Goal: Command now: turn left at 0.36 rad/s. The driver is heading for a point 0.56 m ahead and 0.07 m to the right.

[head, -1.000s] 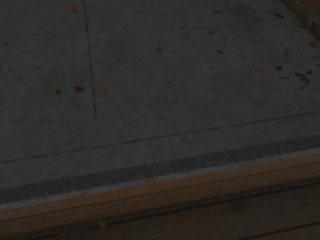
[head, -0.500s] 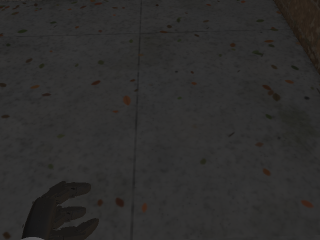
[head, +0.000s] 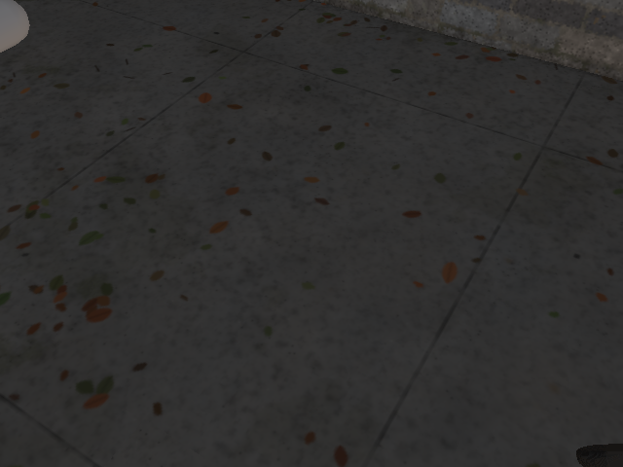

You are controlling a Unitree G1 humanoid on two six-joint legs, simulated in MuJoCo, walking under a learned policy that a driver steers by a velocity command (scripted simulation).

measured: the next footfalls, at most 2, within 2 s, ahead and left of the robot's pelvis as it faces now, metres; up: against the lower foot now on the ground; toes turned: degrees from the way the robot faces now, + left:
left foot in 0.18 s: +0.02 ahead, +0.15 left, +0.01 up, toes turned +4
left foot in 0.36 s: -0.03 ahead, +0.16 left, -0.17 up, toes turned +6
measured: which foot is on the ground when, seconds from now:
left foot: up 0.00-0.16, down 0.18-0.24, up 0.26-0.34, down 0.36-0.84, up 0.86-1.00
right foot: down 0.00-0.44, up 0.46-0.80, down 0.82-1.00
